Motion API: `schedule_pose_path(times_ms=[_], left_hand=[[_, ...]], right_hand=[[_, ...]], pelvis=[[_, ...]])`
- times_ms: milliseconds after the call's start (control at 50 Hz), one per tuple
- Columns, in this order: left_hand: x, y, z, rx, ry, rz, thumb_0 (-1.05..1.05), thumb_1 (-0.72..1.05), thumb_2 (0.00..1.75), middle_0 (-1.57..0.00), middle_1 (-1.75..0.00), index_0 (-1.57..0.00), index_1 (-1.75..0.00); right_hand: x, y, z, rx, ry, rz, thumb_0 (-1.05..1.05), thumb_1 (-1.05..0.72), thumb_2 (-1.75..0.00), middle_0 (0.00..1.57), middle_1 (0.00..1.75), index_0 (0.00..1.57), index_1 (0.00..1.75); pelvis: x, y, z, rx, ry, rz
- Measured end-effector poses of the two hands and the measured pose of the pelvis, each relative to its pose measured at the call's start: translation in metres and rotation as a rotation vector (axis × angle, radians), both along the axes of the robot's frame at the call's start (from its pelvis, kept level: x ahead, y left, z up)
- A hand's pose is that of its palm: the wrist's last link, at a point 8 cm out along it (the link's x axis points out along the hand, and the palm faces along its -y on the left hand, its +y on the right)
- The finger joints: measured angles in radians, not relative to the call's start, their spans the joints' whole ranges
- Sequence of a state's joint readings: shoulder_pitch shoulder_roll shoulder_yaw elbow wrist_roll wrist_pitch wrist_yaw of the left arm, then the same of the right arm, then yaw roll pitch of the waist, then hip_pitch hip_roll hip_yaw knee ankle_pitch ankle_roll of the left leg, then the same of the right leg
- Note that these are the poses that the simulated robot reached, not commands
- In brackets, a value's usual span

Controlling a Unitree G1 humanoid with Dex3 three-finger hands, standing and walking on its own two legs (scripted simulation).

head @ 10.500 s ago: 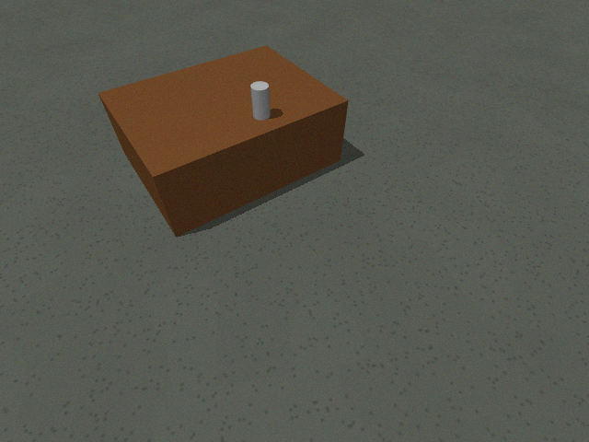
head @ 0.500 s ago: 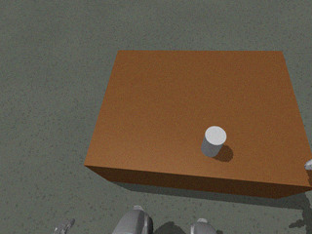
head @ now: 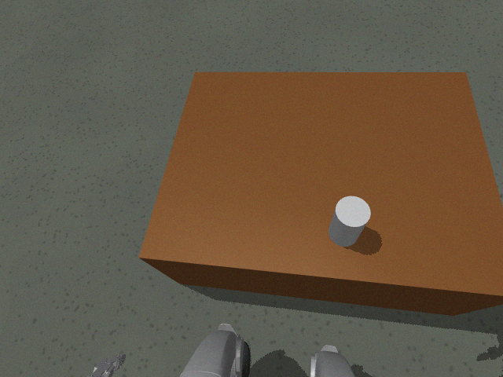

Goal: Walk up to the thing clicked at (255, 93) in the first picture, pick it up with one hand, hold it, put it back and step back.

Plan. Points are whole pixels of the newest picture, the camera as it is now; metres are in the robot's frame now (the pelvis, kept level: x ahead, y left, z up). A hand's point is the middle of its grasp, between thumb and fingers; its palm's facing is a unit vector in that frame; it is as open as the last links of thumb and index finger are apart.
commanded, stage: approach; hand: right
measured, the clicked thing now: (347, 222) +0.47 -0.15 -0.27
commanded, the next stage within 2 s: close in in 0.60 s
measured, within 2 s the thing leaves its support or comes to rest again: neither
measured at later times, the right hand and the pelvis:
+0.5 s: hand (447, 222) +0.43 -0.30 -0.12, palm faces +0.02 +1.00 +0.00, open 17.6 cm; pelvis -0.03 +0.00 -0.14, yaw +2 degrees
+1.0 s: hand (374, 231) +0.45 -0.21 -0.27, palm faces +0.00 +1.00 +0.00, open 17.1 cm; pelvis -0.09 +0.00 -0.29, yaw +1 degrees
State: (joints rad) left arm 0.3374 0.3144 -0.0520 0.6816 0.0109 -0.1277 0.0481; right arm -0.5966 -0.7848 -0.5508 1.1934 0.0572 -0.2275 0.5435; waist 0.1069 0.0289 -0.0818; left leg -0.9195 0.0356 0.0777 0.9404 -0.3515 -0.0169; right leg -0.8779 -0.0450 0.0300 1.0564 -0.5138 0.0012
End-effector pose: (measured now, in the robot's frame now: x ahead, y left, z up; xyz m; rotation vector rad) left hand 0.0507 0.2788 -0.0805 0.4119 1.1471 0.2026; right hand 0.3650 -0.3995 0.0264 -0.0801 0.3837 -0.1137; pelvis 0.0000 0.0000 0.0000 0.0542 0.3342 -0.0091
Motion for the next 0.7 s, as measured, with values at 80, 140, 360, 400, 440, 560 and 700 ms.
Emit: schedule_pose_path(times_ms=[80, 140, 360, 400, 440, 560, 700], left_hand=[[-0.004, 0.000, -0.001, 0.001, 0.011, 0.000, 0.01, 0.90, 0.90, -0.19, -0.30, -0.20, -0.30], [-0.007, 0.000, -0.004, 0.002, 0.018, -0.004, 0.01, 0.90, 0.91, -0.19, -0.30, -0.20, -0.30], [-0.002, 0.004, -0.063, 0.015, 0.004, -0.072, 0.01, 0.89, 0.91, -0.19, -0.30, -0.19, -0.30], [0.002, 0.004, -0.083, 0.022, -0.008, -0.082, 0.01, 0.89, 0.91, -0.19, -0.29, -0.19, -0.30], [0.004, 0.003, -0.104, 0.024, -0.018, -0.090, 0.01, 0.89, 0.91, -0.19, -0.29, -0.19, -0.30], [0.001, -0.003, -0.175, 0.011, -0.001, -0.117, 0.01, 0.90, 0.91, -0.18, -0.29, -0.18, -0.29], [-0.030, -0.007, -0.247, -0.024, 0.075, -0.107, 0.00, 0.90, 0.90, -0.18, -0.29, -0.19, -0.29]], right_hand=[[0.002, -0.002, 0.000, 0.000, -0.003, 0.001, -0.02, 0.56, -0.06, 0.06, 0.05, 0.05, 0.05], [0.003, -0.002, -0.003, 0.009, -0.013, 0.000, -0.02, 0.57, -0.06, 0.05, 0.05, 0.05, 0.05], [0.023, 0.021, -0.070, 0.043, -0.247, 0.065, -0.01, 0.58, -0.07, 0.05, 0.05, 0.05, 0.05], [0.028, 0.028, -0.091, 0.056, -0.307, 0.076, -0.01, 0.58, -0.06, 0.05, 0.05, 0.05, 0.05], [0.033, 0.034, -0.116, 0.071, -0.347, 0.081, -0.01, 0.59, -0.05, 0.05, 0.05, 0.05, 0.05], [0.045, 0.053, -0.185, 0.096, -0.423, 0.096, -0.02, 0.58, -0.03, 0.07, 0.04, 0.06, 0.04], [0.061, 0.078, -0.245, 0.100, -0.406, 0.110, -0.02, 0.54, -0.04, 0.07, 0.04, 0.06, 0.04]], pelvis=[[-0.001, 0.000, -0.002, 0.000, 0.007, 0.001], [-0.002, 0.000, -0.004, 0.000, 0.019, 0.002], [-0.018, 0.001, -0.070, 0.007, 0.158, 0.012], [-0.022, 0.001, -0.090, 0.010, 0.186, 0.016], [-0.027, 0.001, -0.112, 0.014, 0.209, 0.017], [-0.043, 0.002, -0.174, 0.024, 0.258, 0.017], [-0.064, 0.003, -0.235, 0.029, 0.277, 0.014]])
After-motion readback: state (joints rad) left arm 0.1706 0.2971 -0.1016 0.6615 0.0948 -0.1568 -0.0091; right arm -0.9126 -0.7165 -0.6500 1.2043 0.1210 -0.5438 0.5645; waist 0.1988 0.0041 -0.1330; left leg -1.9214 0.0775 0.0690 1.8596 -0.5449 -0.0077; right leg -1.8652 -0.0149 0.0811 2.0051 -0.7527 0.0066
